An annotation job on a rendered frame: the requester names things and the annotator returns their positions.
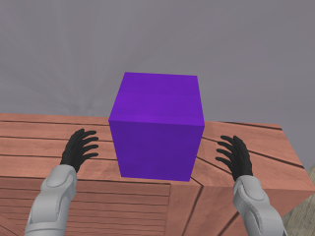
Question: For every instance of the right robot hand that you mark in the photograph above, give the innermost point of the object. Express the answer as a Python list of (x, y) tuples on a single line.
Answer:
[(239, 163)]

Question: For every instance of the carton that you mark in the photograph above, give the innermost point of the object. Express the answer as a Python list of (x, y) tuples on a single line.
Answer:
[(157, 124)]

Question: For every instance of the robot left forearm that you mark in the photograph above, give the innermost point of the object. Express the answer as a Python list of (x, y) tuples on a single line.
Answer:
[(50, 209)]

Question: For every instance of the pedestal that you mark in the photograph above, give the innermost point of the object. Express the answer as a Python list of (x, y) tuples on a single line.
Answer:
[(106, 204)]

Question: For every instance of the left robot hand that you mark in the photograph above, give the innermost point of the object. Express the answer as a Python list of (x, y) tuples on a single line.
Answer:
[(74, 150)]

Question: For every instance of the robot right forearm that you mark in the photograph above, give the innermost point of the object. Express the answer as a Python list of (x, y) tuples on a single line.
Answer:
[(253, 204)]

